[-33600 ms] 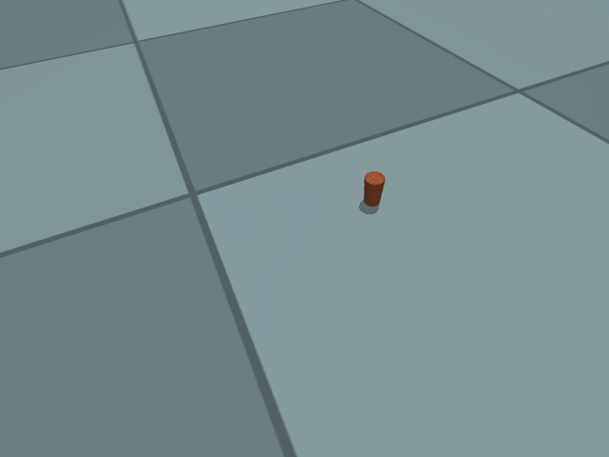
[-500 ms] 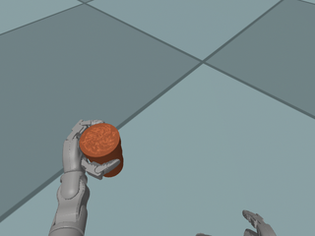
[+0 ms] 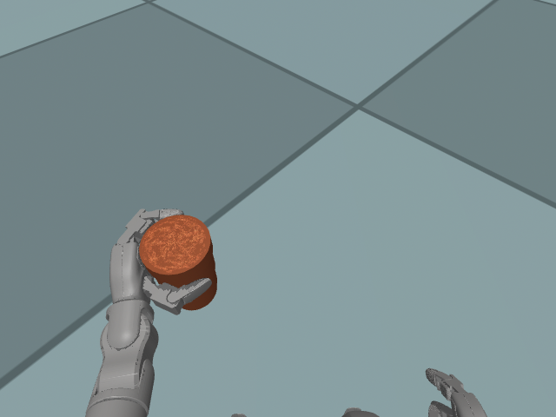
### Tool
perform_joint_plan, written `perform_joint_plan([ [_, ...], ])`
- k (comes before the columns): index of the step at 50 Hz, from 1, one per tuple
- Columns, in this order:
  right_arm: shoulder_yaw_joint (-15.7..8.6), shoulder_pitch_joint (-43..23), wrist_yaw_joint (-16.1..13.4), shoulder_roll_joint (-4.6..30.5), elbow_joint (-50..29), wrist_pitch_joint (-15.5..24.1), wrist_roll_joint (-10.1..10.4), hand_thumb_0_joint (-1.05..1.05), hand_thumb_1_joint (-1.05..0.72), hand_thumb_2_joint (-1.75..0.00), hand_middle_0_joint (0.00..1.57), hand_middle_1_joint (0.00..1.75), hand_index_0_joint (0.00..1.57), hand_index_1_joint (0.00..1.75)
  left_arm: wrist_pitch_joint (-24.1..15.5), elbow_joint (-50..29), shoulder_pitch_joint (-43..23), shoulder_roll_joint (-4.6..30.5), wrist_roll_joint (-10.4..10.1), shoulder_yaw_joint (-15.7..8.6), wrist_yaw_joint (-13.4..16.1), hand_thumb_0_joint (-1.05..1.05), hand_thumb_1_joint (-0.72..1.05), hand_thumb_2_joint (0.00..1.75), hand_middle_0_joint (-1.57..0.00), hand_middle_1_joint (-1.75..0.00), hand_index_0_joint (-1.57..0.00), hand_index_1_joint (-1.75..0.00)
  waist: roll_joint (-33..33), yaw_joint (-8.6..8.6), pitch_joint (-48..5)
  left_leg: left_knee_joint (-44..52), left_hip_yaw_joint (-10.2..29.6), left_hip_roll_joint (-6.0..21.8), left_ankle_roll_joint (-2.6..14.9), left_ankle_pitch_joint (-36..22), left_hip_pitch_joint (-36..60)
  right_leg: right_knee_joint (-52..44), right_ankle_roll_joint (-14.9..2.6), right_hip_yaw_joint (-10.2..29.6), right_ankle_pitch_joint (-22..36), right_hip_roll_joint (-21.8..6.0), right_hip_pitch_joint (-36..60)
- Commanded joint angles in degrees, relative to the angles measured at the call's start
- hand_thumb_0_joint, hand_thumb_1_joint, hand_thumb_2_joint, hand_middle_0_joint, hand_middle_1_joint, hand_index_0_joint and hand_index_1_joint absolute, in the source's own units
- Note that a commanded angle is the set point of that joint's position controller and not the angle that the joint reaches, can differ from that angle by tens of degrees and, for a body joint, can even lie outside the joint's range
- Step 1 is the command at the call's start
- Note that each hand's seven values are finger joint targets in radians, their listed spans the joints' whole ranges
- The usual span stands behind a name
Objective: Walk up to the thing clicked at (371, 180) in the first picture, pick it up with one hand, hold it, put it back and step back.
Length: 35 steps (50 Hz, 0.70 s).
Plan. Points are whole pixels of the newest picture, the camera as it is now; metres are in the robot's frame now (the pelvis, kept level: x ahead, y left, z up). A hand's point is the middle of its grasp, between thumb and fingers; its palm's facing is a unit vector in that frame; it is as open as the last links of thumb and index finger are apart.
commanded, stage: hold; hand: left
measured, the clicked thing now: (186, 268) +0.34 +0.16 +0.01
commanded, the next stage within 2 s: crouch in 0.28 s
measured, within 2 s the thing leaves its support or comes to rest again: neither
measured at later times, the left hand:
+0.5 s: hand (173, 264) +0.33 +0.17 +0.04, palm faces +0.17 -0.98 -0.03, open 12.0 cm
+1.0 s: hand (195, 292) +0.37 +0.19 -0.16, palm faces +0.23 -0.97 -0.03, open 11.9 cm
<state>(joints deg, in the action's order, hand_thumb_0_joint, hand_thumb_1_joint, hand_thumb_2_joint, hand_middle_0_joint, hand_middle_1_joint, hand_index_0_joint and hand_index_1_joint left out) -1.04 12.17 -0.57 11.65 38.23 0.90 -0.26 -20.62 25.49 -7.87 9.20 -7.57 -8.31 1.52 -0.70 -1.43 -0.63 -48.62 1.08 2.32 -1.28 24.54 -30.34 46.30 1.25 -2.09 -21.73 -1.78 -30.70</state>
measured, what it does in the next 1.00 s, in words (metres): lowers itself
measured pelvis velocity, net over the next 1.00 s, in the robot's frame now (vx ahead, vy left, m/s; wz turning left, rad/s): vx -0.04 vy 0.00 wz -0.01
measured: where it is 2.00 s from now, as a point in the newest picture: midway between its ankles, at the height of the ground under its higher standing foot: outside the picture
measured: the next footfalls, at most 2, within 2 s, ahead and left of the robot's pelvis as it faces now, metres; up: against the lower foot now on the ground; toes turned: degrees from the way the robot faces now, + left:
none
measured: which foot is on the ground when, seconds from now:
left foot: down 0.00-1.00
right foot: down 0.00-1.00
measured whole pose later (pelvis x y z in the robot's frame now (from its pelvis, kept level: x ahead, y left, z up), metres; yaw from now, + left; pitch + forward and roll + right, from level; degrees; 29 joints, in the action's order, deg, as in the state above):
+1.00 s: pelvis -0.04 +0.00 -0.14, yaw -1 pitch +28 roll -2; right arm -1.2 9.1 2.7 14.0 40.3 2.7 -4.4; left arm -42.0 53.0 -26.5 14.4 -5.7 -17.1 1.6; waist 0.2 -4.9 -9.8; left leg -89.5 3.7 2.1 -2.0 36.9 -80.3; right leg 86.6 0.8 -2.4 -33.7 -2.0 -80.4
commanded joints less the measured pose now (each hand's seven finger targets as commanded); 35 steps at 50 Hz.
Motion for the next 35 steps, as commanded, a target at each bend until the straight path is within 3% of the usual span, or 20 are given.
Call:
perform_joint_plan([
  [1,-2.4,-1.5,-0.8,7.9,-7.9,2.6,0.2,0.00,-0.91,-0.90,0.20,0.30,0.20,0.30,-6.7,-20.1,-18.8,8.3,-0.8,-2.3,0.1,0.00,-0.06,1.15,-1.15,-1.32,-1.16,-1.33,-2.4,0.38,-21.2,7.1,-1.0,-2.2,0.88,-15.6,8.2,-5.5,-1.46,-0.4,16.1,1.6,10.7],
  [2,-2.2,-1.5,-1.0,7.7,-7.6,2.6,0.3,0.00,-0.91,-0.90,0.20,0.30,0.20,0.30,-6.4,-19.6,-17.8,8.8,-1.0,-3.2,0.1,0.00,-0.06,1.14,-1.14,-1.31,-1.15,-1.32,-1.8,0.56,-20.9,7.2,-0.8,-2.1,0.89,-16.3,8.4,-5.5,-1.39,-0.6,16.5,1.7,10.8],
  [3,-2.2,-1.1,-1.0,7.7,-7.4,2.6,0.2,0.00,-0.91,-0.90,0.20,0.30,0.20,0.30,-6.0,-19.4,-16.8,8.0,-0.8,-2.0,0.2,0.00,-0.07,1.14,-1.15,-1.31,-1.16,-1.32,-1.7,0.28,-21.3,7.0,-0.8,-2.0,0.88,-17.1,8.2,-5.3,-1.39,-0.6,17.5,1.8,11.3],
  [6,-2.0,-0.9,-1.3,7.7,-7.0,2.7,0.4,0.00,-0.91,-0.91,0.20,0.30,0.20,0.30,-5.3,-18.4,-17.3,6.9,-1.3,-1.7,0.3,0.00,-0.06,1.14,-1.15,-1.31,-1.16,-1.32,-1.2,-0.13,-20.1,7.2,-0.7,-1.8,0.90,-17.2,8.5,-5.6,-1.38,-0.7,17.4,1.9,10.5],
  [7,-2.0,-1.4,-1.4,7.8,-6.9,2.7,0.5,0.00,-0.91,-0.91,0.20,0.30,0.20,0.30,-5.0,-17.7,-18.9,6.6,-1.2,-0.8,0.1,0.00,-0.05,1.15,-1.15,-1.31,-1.16,-1.32,-0.2,-1.08,-17.8,7.3,-0.7,-1.7,1.12,-16.0,7.8,-6.1,-1.24,-0.6,16.8,1.9,9.1],
  [9,-2.0,-1.6,-1.5,7.7,-6.5,2.6,0.4,0.00,-0.91,-0.91,0.20,0.30,0.20,0.30,-4.6,-14.5,-18.4,6.8,-1.1,-1.9,0.2,0.00,-0.04,1.15,-1.15,-1.31,-1.16,-1.32,1.1,-0.82,-15.5,7.3,-0.9,-1.9,1.42,-13.9,5.7,-6.8,-1.02,-0.5,15.4,1.5,8.2],
  [11,-2.1,-1.6,-1.2,7.6,-6.6,2.8,0.4,0.00,-0.90,-0.90,0.20,0.30,0.20,0.30,-4.7,-14.3,-18.3,6.1,-1.1,-1.5,0.1,0.00,-0.05,1.15,-1.15,-1.31,-1.15,-1.33,0.6,-0.32,-14.5,7.8,-0.8,-1.8,1.27,-12.9,5.3,-6.4,-1.31,-0.9,13.9,1.6,7.8],
  [15,-2.3,-2.2,-0.8,7.8,-7.4,3.0,0.3,0.00,-0.90,-0.90,0.20,0.30,0.20,0.30,-5.5,-16.6,-17.1,7.1,-0.6,-2.2,0.5,0.00,-0.01,1.15,-1.14,-1.32,-1.16,-1.32,-2.1,1.00,-16.3,8.9,-0.7,-2.0,0.77,-11.5,6.5,-6.3,-1.70,-1.2,11.8,1.8,8.9],
  [17,-2.2,-1.9,-0.9,7.6,-7.7,2.8,0.2,0.00,-0.90,-0.90,0.20,0.30,0.20,0.30,-6.0,-18.0,-17.5,8.5,-0.8,-3.8,0.8,0.00,-0.02,1.15,-1.15,-1.32,-1.16,-1.32,-2.0,1.16,-19.6,8.0,-0.8,-2.1,0.84,-13.6,7.2,-6.1,-1.55,-0.9,13.6,1.9,10.5],
  [19,-2.0,-2.0,-1.0,7.7,-7.7,2.8,0.4,0.00,-0.90,-0.91,0.20,0.30,0.20,0.30,-6.2,-19.2,-19.7,9.2,-1.0,-3.9,0.8,0.00,-0.02,1.18,-1.16,-1.33,-1.17,-1.34,-2.0,0.84,-19.0,8.3,-0.9,-2.0,0.91,-12.9,6.7,-6.1,-1.58,-0.7,13.3,1.9,10.8],
  [20,-1.8,-1.8,-1.0,7.4,-7.5,2.8,0.2,0.00,-0.90,-0.91,0.20,0.30,0.20,0.30,-6.2,-18.5,-19.3,7.9,-0.9,-2.4,0.6,0.00,-0.07,1.14,-1.12,-1.27,-1.13,-1.28,-1.9,0.11,-19.1,8.0,-0.8,-1.9,0.93,-13.6,7.2,-5.9,-1.51,-0.7,14.0,2.0,10.2],
  [22,-2.0,-1.4,-1.3,7.7,-6.9,2.9,0.1,0.00,-0.91,-0.91,0.20,0.30,0.20,0.30,-5.8,-16.2,-19.4,6.8,-0.7,-1.7,0.8,0.00,0.00,1.17,-1.10,-1.27,-1.11,-1.28,0.7,-0.75,-18.5,7.4,-0.8,-1.7,1.20,-13.8,6.5,-6.1,-1.28,-0.6,14.6,1.9,9.5],
  [23,-2.0,-1.5,-1.3,7.7,-6.7,2.9,0.2,0.00,-0.91,-0.91,0.20,0.30,0.20,0.30,-5.8,-15.1,-19.5,7.2,-0.8,-2.4,0.8,0.00,0.00,1.18,-1.09,-1.28,-1.10,-1.28,0.9,-0.85,-17.3,7.1,-0.9,-1.8,1.36,-13.3,5.9,-6.2,-1.20,-0.5,14.5,1.8,8.3],
  [25,-2.2,-1.3,-1.0,7.8,-6.0,3.1,0.0,0.00,-0.91,-0.91,0.20,0.30,0.20,0.30,-5.8,-11.5,-17.9,5.5,-0.7,-1.4,0.6,0.00,-0.02,1.17,-1.08,-1.27,-1.10,-1.28,1.1,-1.07,-14.1,7.0,-0.6,-1.7,1.36,-12.0,3.8,-5.5,-1.35,-0.8,13.2,1.8,5.9],
  [30,-2.8,-1.6,-0.2,8.1,-5.1,3.4,-0.5,0.00,-0.90,-0.90,0.20,0.30,0.20,0.30,-8.6,-4.3,-18.2,5.3,-0.9,-3.4,0.3,0.00,-0.03,1.18,-1.11,-1.31,-1.14,-1.31,1.9,-1.19,-12.5,4.2,-0.4,-1.9,1.53,-7.3,-1.4,-3.1,-1.44,-0.7,8.8,1.5,0.2],
  [35,-3.3,-0.4,1.0,8.2,-4.2,3.8,-1.6,0.00,-0.89,-0.90,0.20,0.30,0.20,0.30,-15.0,1.2,-23.2,8.1,0.6,-6.9,0.9,0.00,-0.02,1.19,-1.12,-1.33,-1.15,-1.32,0.0,-1.33,-19.2,-3.8,-0.1,-2.1,1.22,-7.8,-8.3,5.3,-1.92,-0.1,9.0,1.3,-6.6],
])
